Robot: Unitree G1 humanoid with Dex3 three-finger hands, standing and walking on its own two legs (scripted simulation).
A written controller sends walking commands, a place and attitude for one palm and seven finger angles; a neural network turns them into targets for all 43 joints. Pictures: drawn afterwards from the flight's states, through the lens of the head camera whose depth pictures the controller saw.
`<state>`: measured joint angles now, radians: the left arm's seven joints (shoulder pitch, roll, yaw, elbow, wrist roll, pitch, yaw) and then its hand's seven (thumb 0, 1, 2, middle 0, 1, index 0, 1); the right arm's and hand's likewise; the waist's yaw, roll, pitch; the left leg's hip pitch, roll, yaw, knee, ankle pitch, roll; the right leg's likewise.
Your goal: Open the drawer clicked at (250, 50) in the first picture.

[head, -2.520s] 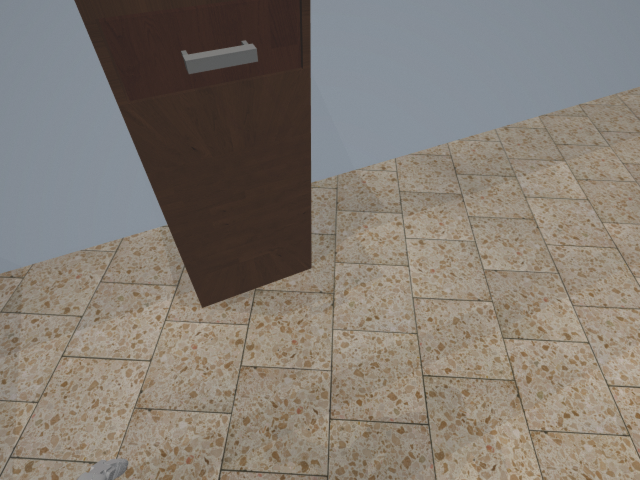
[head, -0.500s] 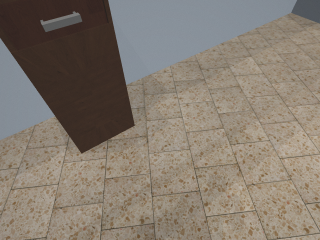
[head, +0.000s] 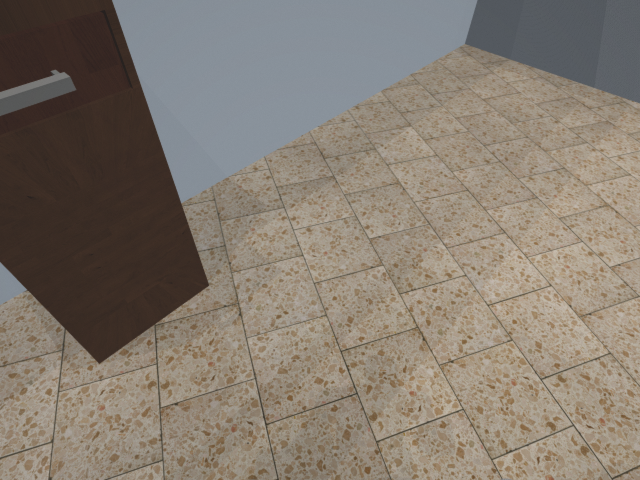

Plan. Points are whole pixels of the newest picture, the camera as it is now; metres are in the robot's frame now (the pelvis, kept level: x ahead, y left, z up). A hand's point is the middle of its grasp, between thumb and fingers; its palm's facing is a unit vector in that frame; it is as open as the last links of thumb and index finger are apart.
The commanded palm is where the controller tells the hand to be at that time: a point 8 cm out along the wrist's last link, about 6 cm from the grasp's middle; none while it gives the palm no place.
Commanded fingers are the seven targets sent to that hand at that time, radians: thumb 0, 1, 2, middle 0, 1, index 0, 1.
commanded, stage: walk to a spot facing it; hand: left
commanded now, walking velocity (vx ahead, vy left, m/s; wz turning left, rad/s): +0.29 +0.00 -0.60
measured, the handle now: (25, 89) +0.67 +0.63 +0.11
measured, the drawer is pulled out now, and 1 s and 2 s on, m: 0.00 0.00 0.00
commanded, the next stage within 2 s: none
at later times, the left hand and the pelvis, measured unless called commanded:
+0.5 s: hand (188, 419) +0.23 +0.24 -0.18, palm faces -0.31 -0.94 -0.14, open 7.4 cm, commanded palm none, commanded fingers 0.00 0.90 0.90 -0.20 -0.30 -0.20 -0.30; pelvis +0.11 +0.07 +0.00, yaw -20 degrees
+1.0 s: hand (298, 307) +0.44 +0.10 -0.17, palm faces -0.58 -0.77 -0.25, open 7.3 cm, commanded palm none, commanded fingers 0.00 0.90 0.90 -0.20 -0.30 -0.20 -0.30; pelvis +0.27 -0.02 -0.01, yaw -38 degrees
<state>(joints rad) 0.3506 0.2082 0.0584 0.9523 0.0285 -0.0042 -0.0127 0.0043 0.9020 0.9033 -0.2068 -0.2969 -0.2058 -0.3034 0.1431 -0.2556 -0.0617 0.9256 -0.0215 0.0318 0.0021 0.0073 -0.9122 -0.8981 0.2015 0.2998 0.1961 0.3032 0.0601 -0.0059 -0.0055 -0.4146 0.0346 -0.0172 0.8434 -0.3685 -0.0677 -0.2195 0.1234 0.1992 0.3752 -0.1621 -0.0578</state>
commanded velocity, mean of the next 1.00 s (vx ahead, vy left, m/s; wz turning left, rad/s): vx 0.20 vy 0.00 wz -0.60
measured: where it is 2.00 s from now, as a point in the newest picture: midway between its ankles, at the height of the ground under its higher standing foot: (337, 439)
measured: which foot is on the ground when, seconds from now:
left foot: up 0.00-0.10, down 0.12-0.76, up 0.78-1.00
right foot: down 0.00-0.12, up 0.14-0.74, down 0.76-1.00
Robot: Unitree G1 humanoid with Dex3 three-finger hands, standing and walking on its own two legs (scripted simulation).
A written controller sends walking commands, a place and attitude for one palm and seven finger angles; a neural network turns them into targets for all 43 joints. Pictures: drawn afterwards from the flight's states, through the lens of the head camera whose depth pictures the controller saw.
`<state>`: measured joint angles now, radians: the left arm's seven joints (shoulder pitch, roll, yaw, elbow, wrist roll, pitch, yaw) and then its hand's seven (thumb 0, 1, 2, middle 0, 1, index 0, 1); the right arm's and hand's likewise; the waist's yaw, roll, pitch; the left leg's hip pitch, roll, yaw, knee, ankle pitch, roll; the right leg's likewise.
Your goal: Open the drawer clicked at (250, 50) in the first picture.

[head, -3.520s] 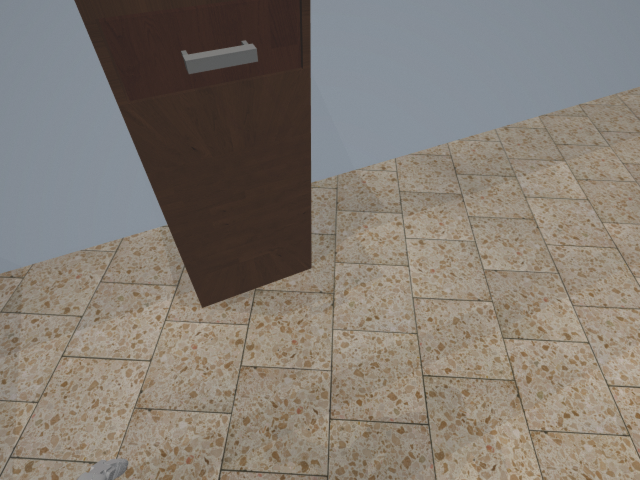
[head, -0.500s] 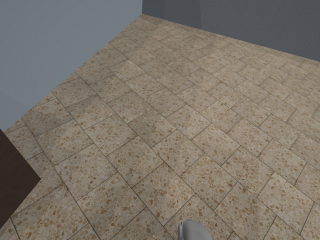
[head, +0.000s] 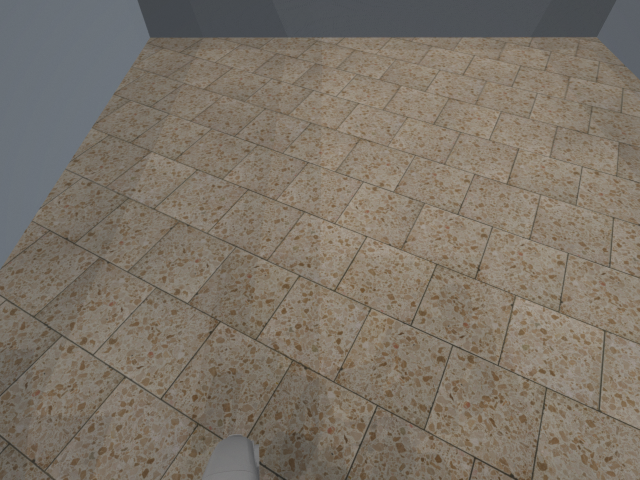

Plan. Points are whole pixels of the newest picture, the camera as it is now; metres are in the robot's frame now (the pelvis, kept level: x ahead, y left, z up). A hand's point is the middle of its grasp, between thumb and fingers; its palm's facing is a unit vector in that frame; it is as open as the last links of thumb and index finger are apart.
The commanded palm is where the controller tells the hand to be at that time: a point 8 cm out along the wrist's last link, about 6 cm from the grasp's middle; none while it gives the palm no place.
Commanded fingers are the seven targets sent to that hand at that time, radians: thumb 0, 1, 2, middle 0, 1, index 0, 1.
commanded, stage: walk to a spot facing it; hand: left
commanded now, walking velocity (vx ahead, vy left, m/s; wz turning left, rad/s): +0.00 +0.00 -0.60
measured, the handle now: out of the picture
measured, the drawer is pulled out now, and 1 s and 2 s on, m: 0.00 0.00 0.00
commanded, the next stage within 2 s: turn to face it in 1.68 s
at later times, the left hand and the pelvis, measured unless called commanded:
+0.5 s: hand (142, 452) +0.18 +0.28 -0.17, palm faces -0.22 -0.95 -0.20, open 7.4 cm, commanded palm none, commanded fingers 0.00 0.90 0.90 -0.20 -0.30 -0.20 -0.30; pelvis +0.08 +0.08 +0.01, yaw -19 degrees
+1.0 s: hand (250, 398) +0.25 +0.12 -0.13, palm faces -0.56 -0.78 -0.29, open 7.4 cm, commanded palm none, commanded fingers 0.00 0.90 0.90 -0.20 -0.30 -0.20 -0.30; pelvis +0.05 +0.02 +0.01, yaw -37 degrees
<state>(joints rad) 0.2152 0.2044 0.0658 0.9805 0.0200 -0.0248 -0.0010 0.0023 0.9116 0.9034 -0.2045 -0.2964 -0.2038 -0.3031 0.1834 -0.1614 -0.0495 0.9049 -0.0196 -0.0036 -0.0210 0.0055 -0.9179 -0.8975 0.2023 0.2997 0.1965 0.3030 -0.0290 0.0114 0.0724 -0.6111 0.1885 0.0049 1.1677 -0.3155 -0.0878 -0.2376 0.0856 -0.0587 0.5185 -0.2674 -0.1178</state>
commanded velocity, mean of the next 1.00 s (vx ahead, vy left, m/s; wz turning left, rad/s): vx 0.02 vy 0.00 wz -0.60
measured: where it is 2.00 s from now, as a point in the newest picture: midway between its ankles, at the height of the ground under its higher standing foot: outside the picture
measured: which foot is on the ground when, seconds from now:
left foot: up 0.00-0.22, down 0.24-0.76, up 0.78-1.00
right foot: down 0.00-0.26, up 0.28-0.74, down 0.76-1.00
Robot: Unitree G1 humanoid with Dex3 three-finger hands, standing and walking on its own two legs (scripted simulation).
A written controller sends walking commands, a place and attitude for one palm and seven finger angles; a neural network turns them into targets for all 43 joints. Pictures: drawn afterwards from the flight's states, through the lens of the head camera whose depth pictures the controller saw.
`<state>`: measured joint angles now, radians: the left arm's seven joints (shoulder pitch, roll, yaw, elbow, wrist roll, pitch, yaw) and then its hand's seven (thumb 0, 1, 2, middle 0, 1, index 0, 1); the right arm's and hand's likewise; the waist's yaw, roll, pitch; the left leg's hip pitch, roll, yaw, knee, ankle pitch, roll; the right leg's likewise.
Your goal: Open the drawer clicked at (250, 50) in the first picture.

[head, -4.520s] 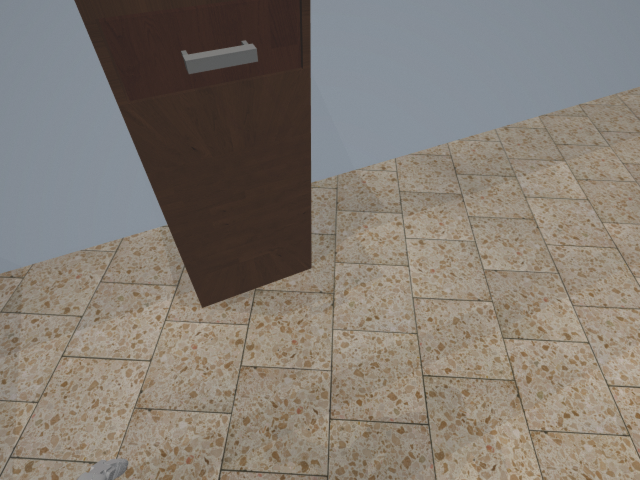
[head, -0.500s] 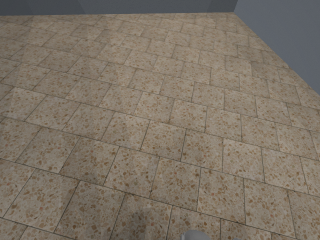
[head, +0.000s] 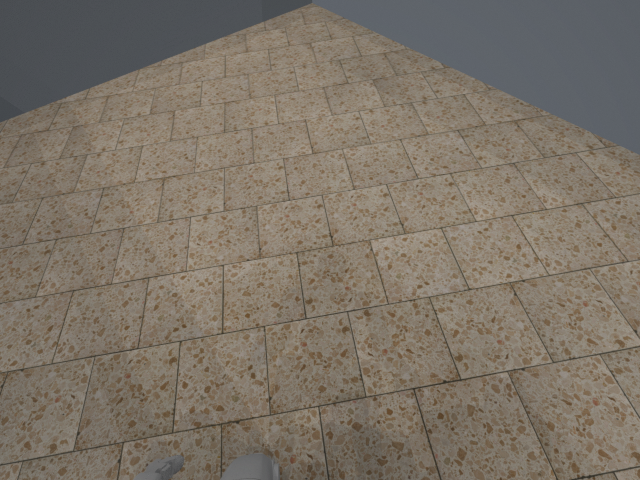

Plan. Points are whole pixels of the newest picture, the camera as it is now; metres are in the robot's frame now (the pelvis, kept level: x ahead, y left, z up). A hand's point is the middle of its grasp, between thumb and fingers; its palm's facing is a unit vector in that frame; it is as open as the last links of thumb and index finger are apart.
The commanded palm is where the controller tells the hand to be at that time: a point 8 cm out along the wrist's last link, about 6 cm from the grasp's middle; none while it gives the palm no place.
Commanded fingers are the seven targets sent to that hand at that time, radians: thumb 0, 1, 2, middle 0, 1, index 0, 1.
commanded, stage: walk to a spot facing it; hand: left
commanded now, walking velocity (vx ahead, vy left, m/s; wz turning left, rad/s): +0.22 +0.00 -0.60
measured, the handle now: out of the picture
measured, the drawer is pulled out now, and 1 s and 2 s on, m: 0.00 0.00 0.00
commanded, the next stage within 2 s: turn to face it in 0.68 s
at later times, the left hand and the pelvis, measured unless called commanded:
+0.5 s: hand out of the picture +0.09 +0.26 -0.18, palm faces -0.16 -0.97 -0.19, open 7.4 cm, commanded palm none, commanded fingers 0.00 0.90 0.90 -0.20 -0.30 -0.20 -0.30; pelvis +0.05 +0.05 +0.00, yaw -16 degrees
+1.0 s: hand (320, 333) +0.37 +0.03 -0.15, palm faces -0.53 -0.82 -0.22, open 7.3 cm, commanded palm none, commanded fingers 0.00 0.90 0.90 -0.20 -0.30 -0.20 -0.30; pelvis +0.14 -0.04 -0.01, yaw -27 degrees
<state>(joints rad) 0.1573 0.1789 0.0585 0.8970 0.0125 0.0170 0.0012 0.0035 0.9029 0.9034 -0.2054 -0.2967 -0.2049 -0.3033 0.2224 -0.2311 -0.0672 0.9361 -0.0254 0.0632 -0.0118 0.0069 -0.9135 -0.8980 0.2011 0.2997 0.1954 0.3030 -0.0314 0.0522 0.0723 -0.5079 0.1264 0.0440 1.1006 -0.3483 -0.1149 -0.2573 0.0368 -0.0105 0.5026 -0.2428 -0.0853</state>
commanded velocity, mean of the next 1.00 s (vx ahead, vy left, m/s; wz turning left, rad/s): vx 0.10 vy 0.00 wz -0.30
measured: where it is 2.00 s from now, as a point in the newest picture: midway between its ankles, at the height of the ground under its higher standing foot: outside the picture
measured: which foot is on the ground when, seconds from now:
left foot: up 0.00-0.36, down 0.38-0.84, up 0.86-1.00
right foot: down 0.00-0.38, up 0.40-0.82, down 0.84-1.00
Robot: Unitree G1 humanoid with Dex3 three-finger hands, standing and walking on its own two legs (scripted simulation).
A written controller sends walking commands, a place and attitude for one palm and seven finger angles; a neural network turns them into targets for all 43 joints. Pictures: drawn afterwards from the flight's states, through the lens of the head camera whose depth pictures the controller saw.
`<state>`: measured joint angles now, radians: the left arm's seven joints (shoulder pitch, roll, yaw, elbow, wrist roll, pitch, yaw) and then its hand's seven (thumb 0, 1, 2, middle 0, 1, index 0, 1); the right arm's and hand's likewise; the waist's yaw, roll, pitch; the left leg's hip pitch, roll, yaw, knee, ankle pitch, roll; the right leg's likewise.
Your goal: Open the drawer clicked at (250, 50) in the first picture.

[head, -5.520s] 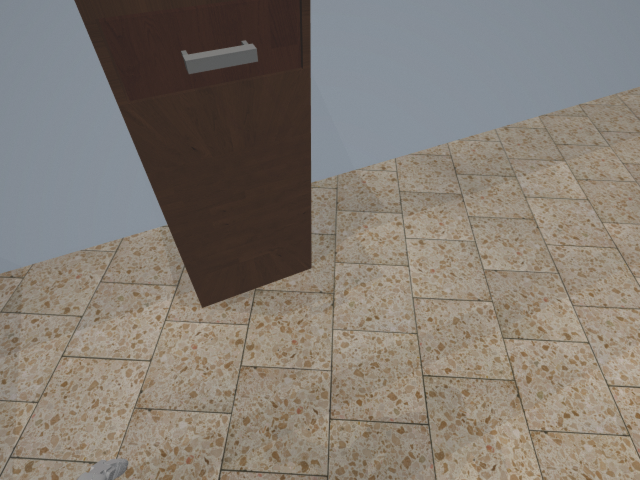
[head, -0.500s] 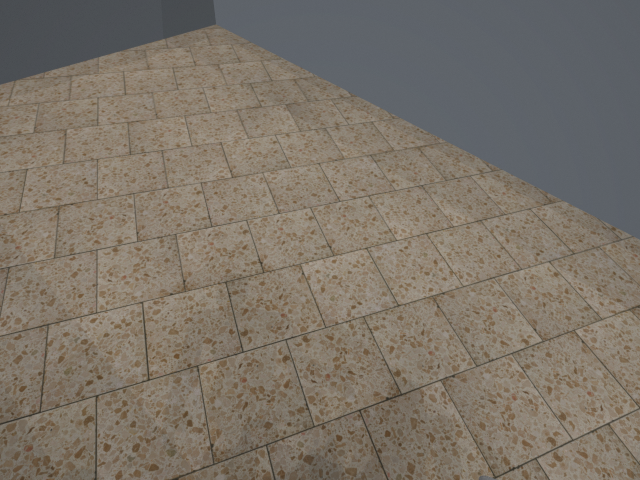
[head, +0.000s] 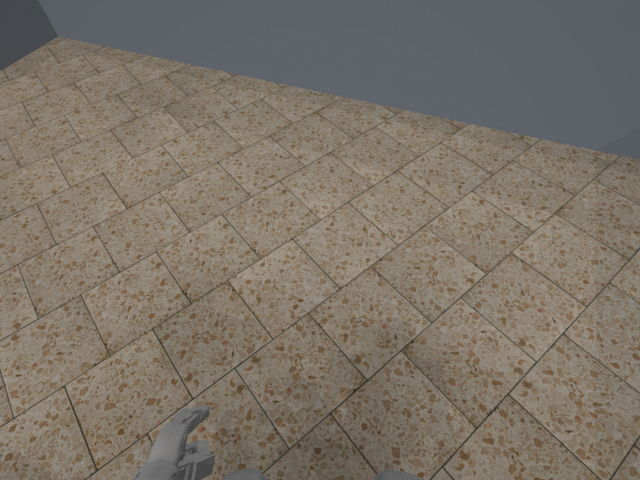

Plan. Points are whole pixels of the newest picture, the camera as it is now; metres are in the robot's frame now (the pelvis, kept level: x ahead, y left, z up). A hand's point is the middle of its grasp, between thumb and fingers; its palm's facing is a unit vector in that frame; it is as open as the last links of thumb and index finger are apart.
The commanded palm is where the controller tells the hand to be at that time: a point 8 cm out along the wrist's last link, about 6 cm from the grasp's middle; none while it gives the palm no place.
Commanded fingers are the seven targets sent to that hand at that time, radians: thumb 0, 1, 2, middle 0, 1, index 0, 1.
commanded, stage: turn to face it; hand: left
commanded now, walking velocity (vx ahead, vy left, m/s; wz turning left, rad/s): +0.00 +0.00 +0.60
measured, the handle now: out of the picture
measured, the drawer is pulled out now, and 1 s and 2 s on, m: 0.00 0.00 0.00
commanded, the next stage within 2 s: none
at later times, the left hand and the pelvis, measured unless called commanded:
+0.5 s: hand out of the picture +0.00 +0.28 -0.18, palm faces +0.33 -0.91 -0.24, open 7.4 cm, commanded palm none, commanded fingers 0.00 0.90 0.90 -0.20 -0.30 -0.20 -0.30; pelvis +0.01 +0.05 +0.01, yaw +17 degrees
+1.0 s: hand out of the picture +0.00 +0.21 -0.13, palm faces +0.55 -0.78 -0.28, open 7.4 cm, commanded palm none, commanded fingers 0.00 0.90 0.90 -0.20 -0.30 -0.20 -0.30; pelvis +0.02 -0.02 +0.01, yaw +35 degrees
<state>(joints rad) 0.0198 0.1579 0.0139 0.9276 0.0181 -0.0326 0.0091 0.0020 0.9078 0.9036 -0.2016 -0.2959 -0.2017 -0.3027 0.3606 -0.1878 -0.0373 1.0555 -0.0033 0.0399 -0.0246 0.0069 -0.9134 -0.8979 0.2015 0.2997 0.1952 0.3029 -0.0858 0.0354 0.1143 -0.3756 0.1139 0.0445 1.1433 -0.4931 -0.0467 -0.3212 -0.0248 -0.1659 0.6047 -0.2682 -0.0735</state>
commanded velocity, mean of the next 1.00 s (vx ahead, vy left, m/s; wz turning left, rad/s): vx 0.00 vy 0.00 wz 0.60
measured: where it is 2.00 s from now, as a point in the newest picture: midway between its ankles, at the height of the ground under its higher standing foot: outside the picture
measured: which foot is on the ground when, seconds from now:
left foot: up 0.00-0.32, down 0.34-0.92, up 0.94-1.00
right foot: down 0.00-0.34, up 0.36-0.92, down 0.94-1.00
